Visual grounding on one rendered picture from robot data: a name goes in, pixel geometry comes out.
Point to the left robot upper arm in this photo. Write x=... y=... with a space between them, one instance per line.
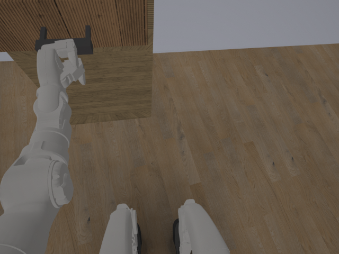
x=32 y=195

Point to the handle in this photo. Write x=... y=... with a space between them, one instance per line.
x=84 y=45

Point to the robot right thigh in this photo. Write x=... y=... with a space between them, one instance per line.
x=204 y=235

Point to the robot left thigh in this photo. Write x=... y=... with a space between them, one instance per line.
x=122 y=226

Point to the left robot hand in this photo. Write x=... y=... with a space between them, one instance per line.
x=50 y=69

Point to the robot thigh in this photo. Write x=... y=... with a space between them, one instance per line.
x=204 y=235
x=122 y=226

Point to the cabinet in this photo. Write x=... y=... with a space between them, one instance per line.
x=118 y=80

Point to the drawer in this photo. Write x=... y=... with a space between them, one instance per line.
x=114 y=23

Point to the robot left forearm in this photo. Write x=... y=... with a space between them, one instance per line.
x=51 y=136

